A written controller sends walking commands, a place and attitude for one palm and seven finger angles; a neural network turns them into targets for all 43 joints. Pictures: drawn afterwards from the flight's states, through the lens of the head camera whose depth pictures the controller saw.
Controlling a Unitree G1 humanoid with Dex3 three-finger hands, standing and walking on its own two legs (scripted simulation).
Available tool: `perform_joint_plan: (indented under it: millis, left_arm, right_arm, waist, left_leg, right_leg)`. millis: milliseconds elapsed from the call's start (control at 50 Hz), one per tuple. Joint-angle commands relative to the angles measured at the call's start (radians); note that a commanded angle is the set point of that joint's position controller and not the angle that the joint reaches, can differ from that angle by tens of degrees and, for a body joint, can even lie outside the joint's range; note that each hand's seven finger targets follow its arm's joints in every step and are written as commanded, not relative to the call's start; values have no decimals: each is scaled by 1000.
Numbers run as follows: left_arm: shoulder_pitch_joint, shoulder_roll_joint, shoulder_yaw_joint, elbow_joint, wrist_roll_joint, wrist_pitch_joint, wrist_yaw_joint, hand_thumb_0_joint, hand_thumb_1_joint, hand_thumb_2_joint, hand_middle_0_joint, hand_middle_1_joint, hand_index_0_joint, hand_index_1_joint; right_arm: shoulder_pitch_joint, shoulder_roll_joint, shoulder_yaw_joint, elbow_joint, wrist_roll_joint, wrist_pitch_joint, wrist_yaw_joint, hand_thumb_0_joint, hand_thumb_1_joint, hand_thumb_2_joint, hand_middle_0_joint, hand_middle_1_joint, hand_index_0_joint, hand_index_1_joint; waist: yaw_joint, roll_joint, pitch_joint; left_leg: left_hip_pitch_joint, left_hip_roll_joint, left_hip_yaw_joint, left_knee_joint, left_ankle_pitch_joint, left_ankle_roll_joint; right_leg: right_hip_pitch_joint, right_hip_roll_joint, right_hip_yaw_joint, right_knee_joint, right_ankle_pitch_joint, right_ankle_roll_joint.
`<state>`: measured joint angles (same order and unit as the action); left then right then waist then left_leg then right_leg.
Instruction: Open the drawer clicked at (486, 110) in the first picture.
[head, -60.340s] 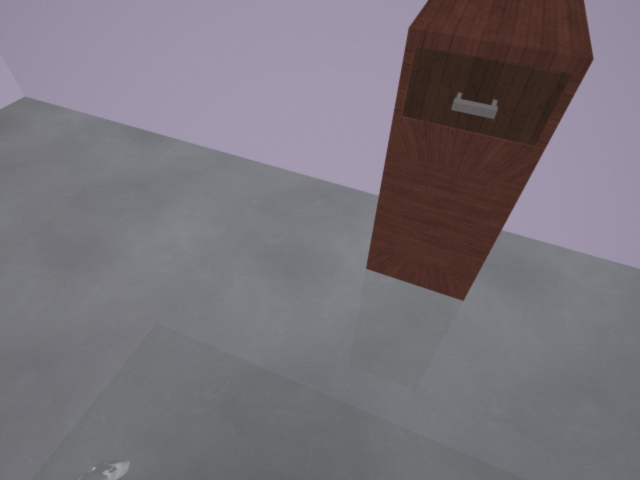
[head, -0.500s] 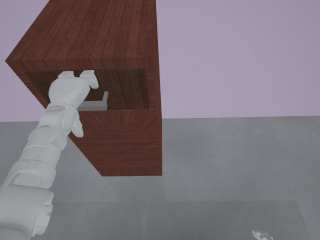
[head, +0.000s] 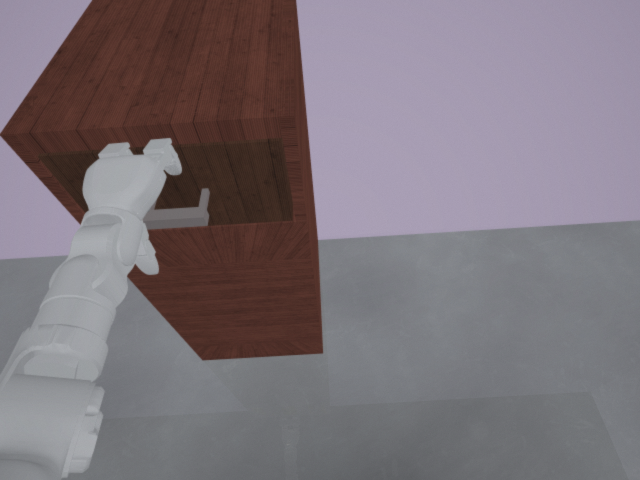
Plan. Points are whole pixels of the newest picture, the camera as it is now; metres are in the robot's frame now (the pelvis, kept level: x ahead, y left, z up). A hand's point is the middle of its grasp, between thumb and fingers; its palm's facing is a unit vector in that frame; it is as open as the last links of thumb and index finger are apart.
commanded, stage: re-aim the fingers above the handle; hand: left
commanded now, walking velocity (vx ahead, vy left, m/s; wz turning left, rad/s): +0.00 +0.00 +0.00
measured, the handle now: (176, 207) +0.49 +0.24 +0.02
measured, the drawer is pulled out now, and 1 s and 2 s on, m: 0.00 0.00 0.00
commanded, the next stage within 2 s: lower the fingers behind the handle in 1.46 s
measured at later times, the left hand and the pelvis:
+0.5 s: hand (161, 196) +0.45 +0.23 +0.09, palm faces +0.02 -0.01 -1.00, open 13.6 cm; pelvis -0.01 -0.01 +0.00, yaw +0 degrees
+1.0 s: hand (147, 202) +0.45 +0.25 +0.08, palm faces +0.00 +0.01 -1.00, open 13.7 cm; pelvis -0.01 -0.01 +0.00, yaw +1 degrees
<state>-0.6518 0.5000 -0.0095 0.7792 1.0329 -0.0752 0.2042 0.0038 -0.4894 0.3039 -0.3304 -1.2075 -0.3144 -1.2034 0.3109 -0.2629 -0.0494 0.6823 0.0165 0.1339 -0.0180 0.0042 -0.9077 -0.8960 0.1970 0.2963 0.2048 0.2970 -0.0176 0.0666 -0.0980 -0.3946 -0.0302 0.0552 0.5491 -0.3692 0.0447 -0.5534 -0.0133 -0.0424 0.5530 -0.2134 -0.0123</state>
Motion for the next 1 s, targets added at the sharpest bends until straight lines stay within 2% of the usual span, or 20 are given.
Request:
perform_joint_plan:
  millis: [0,40,60,160,200,220,240,320,400,440,500,580,620,660,720,740,840,860,920,980]
  left_arm:
    - [-428,216,20,-176,-19,37,11,0,-500,300,-300,-1200,-300,-1200]
    - [-487,160,-42,-182,-28,30,-16,0,-500,300,-300,-1200,-300,-1200]
    - [-502,140,-64,-193,-31,20,-26,0,-500,300,-300,-1200,-300,-1200]
    - [-603,227,-7,-183,-16,-41,-20,0,-500,300,-300,-1200,-300,-1200]
    - [-608,251,24,-165,-9,-52,7,0,-500,300,-300,-1200,-300,-1200]
    - [-593,307,78,-149,-2,-53,23,0,-500,300,-300,-1200,-300,-1200]
    - [-581,345,108,-132,3,-48,35,0,-500,300,-300,-1200,-300,-1200]
    - [-523,343,103,-20,18,12,60,0,-500,300,-300,-1200,-300,-1200]
    - [-483,297,53,31,10,50,15,0,-500,300,-300,-1200,-300,-1200]
    - [-485,345,85,35,6,47,-1,0,-500,300,-300,-1200,-300,-1200]
    - [-457,311,48,50,10,50,-20,0,-500,300,-300,-1200,-300,-1200]
    - [-455,355,88,-34,-11,-2,-40,0,-500,300,-300,-1200,-300,-1200]
    - [-472,358,95,-79,-17,-44,-42,0,-500,300,-300,-1200,-300,-1200]
    - [-515,385,122,-155,-16,-93,-27,0,-500,300,-300,-1200,-300,-1200]
    - [-549,366,117,-205,-6,-128,16,0,-500,300,-300,-1200,-300,-1200]
    - [-565,368,119,-199,-7,-129,32,0,-500,300,-300,-1200,-300,-1200]
    - [-604,341,84,-72,-1,-63,77,0,-500,300,-300,-1200,-300,-1200]
    - [-613,316,50,-42,0,-41,75,0,-500,300,-300,-1200,-300,-1200]
    - [-607,284,21,4,-1,2,48,0,-500,300,-300,-1200,-300,-1200]
    - [-587,264,2,25,-17,12,0,0,-500,300,-300,-1200,-300,-1200]
  right_arm:
    - [0,-153,-47,-101,7,-35,-10,0,-900,-900,200,300,200,300]
    - [2,-152,-45,-97,9,-38,-17,0,-900,-900,200,300,200,300]
    - [1,-147,-46,-98,8,-40,-19,0,-900,-900,200,300,200,300]
    - [9,-140,-32,-89,1,-47,-38,0,-900,-900,200,300,200,300]
    - [12,-138,-30,-88,-3,-53,-39,0,-900,-900,200,300,200,300]
    - [14,-137,-28,-87,-5,-55,-40,0,-900,-900,200,300,200,300]
    - [10,-141,-25,-91,-7,-53,-39,0,-900,-900,200,300,200,300]
    - [2,-138,-16,-92,-5,-52,-35,0,-900,-900,200,300,200,300]
    - [17,-149,-23,-104,1,-44,-36,0,-900,-900,200,300,200,300]
    - [16,-159,-21,-100,3,-35,-44,0,-900,-900,200,300,200,300]
    - [12,-157,-18,-103,10,-29,-49,0,-900,-900,200,300,200,300]
    - [16,-157,-22,-121,8,-30,-55,0,-900,-900,200,300,200,300]
    - [16,-154,-28,-125,7,-36,-60,0,-900,-900,200,300,200,300]
    - [27,-151,-37,-121,3,-41,-63,0,-900,-900,200,300,200,300]
    - [41,-144,-48,-102,-3,-53,-60,0,-900,-900,200,300,200,300]
    - [44,-144,-49,-96,-4,-55,-58,0,-900,-900,200,300,200,300]
    - [56,-152,-43,-59,0,-65,-46,0,-900,-900,200,300,200,300]
    - [58,-153,-40,-56,2,-64,-44,0,-900,-900,200,300,200,300]
    - [63,-156,-38,-56,2,-62,-38,0,-900,-900,200,300,200,300]
    - [62,-160,-34,-67,4,-52,-40,0,-900,-900,200,300,200,300]
  waist:
    - [-16,-73,-337]
    - [-42,-78,-305]
    - [-38,-50,-312]
    - [-39,-30,-292]
    - [-31,-26,-303]
    - [-8,-5,-327]
    - [0,-10,-348]
    - [7,-41,-328]
    - [-8,-89,-365]
    - [-9,-128,-365]
    - [-10,-118,-307]
    - [4,-85,-366]
    - [-8,-69,-360]
    - [-12,-42,-397]
    - [-25,15,-405]
    - [-33,4,-397]
    - [-55,-10,-356]
    - [-62,-4,-349]
    - [-52,-2,-385]
    - [-55,-40,-391]
  left_leg:
    - [39,16,-49,-52,485,-29]
    - [58,16,-59,-62,434,-26]
    - [77,13,-60,-59,426,-25]
    - [50,0,-72,-58,362,-25]
    - [36,-3,-70,-53,366,-27]
    - [19,-7,-64,-51,385,-29]
    - [-3,-10,-64,-50,390,-32]
    - [-70,-8,-38,-49,375,-30]
    - [-67,-2,-19,-44,393,-19]
    - [-90,-3,-18,-49,380,-14]
    - [-105,-3,-12,-60,332,-11]
    - [-93,-5,-11,-55,336,-4]
    - [-89,-5,-11,-48,326,0]
    - [-72,-6,-22,-38,338,2]
    - [-22,-5,-32,-21,382,-6]
    - [-27,-5,-35,-17,380,-6]
    - [-45,-6,-43,-23,323,-15]
    - [-47,-6,-42,-25,312,-16]
    - [-20,-3,-44,-26,352,-19]
    - [-22,0,-41,-23,370,-13]
  right_leg:
    - [333,28,16,-13,286,-27]
    - [301,26,13,-33,237,-29]
    - [289,23,16,-34,224,-29]
    - [274,21,21,-27,182,-35]
    - [277,21,20,-16,188,-37]
    - [305,22,25,-6,208,-41]
    - [329,22,24,1,215,-40]
    - [351,20,26,11,247,-34]
    - [387,19,30,4,303,-24]
    - [414,16,36,-1,310,-20]
    - [382,15,35,-14,269,-19]
    - [436,10,54,-12,296,-19]
    - [425,8,63,-15,294,-17]
    - [419,10,67,-7,292,-18]
    - [353,17,55,4,286,-25]
    - [344,18,55,0,276,-25]
    - [283,21,42,-8,198,-25]
    - [271,19,38,-8,189,-23]
    - [287,21,31,-3,220,-25]
    - [317,20,32,-6,258,-21]
